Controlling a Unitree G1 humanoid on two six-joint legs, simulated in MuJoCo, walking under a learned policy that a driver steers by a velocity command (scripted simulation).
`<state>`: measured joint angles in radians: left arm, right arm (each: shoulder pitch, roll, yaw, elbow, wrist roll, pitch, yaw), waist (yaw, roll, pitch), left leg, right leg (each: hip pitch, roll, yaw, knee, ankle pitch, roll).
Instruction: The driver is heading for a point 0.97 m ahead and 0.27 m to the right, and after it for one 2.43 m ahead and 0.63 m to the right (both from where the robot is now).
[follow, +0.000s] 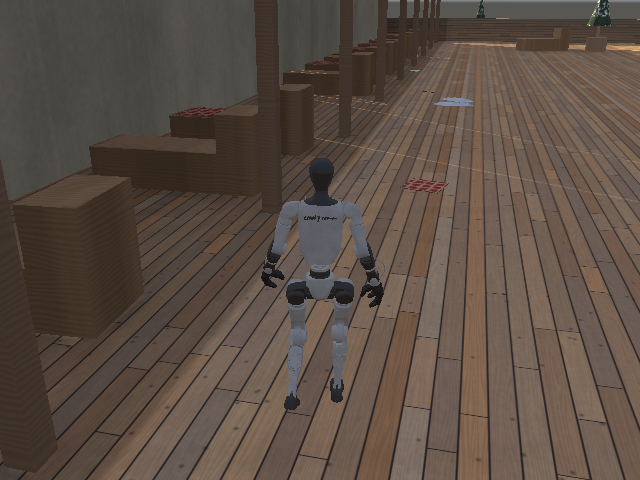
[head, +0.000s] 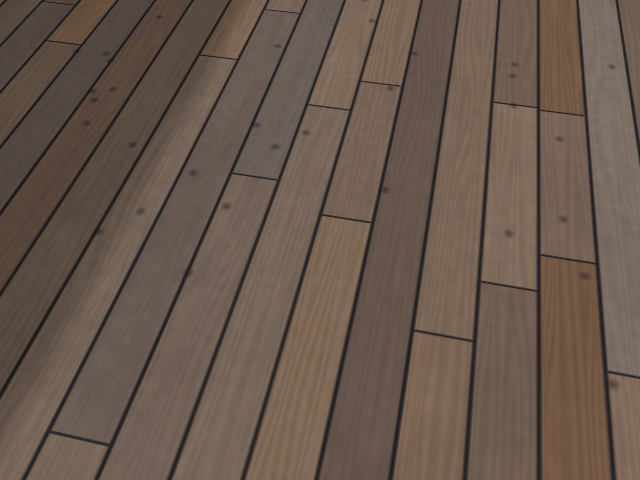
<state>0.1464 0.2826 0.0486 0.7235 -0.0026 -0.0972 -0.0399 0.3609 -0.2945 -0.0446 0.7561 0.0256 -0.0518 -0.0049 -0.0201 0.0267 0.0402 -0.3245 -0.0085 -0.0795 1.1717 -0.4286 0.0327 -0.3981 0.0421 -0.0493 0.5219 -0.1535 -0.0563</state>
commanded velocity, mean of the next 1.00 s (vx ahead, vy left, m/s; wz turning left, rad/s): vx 0.42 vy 0.00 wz -0.20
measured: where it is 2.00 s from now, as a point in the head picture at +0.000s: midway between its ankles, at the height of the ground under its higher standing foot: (326, 402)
